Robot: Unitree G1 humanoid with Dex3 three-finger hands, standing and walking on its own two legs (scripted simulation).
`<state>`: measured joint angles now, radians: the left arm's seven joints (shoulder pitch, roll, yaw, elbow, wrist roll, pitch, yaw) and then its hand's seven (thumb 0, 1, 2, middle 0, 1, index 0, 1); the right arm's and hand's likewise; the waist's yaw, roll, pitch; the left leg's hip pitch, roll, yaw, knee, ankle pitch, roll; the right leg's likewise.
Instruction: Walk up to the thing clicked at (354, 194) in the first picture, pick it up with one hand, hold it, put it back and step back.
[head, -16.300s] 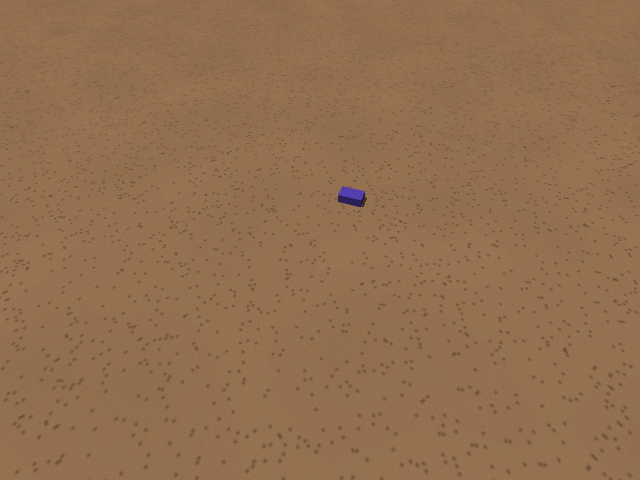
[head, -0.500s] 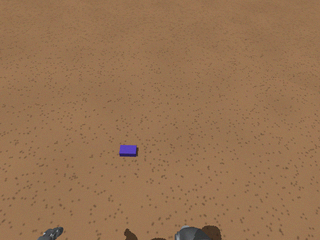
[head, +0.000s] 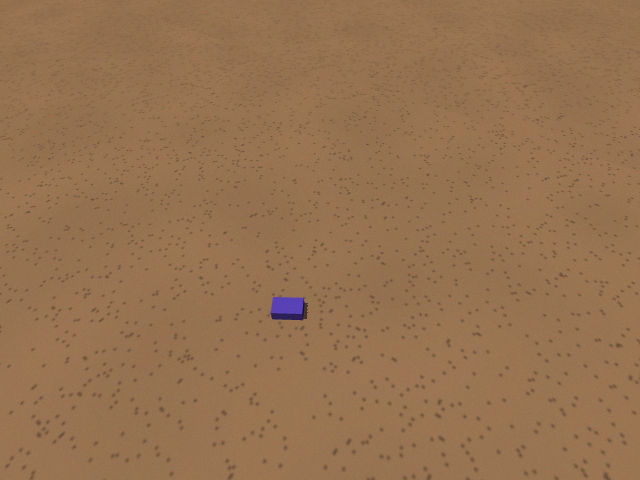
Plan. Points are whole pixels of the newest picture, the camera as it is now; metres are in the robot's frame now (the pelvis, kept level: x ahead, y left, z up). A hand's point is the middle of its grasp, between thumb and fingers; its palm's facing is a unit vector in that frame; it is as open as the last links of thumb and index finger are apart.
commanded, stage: walk up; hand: left
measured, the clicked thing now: (287, 308) +0.78 +0.19 -0.74
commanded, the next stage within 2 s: stand in 0.90 s
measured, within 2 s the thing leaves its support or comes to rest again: neither
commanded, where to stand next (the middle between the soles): +0.38 -0.03 m, yaw -2 degrees
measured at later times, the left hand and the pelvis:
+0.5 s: hand out of the picture +0.14 +0.25 -0.14, palm faces -0.02 -0.93 -0.36, open 7.4 cm; pelvis +0.04 +0.00 +0.00, yaw -1 degrees
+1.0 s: hand out of the picture +0.15 +0.25 -0.13, palm faces -0.01 -0.94 -0.34, open 7.4 cm; pelvis +0.04 +0.00 +0.02, yaw -1 degrees
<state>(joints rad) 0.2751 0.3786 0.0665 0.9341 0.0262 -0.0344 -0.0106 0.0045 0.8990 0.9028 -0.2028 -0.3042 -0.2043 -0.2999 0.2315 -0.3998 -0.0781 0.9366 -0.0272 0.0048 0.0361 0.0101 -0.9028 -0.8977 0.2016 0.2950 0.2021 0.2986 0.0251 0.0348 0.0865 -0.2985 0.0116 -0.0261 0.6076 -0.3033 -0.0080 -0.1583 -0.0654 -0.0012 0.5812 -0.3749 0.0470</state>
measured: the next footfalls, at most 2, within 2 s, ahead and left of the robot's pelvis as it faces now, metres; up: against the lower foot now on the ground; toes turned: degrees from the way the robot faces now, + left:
right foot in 0.30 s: +0.10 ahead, -0.13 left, +0.00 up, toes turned -2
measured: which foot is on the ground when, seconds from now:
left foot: down 0.00-1.00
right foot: down 0.00-0.04, up 0.06-0.28, down 0.30-1.00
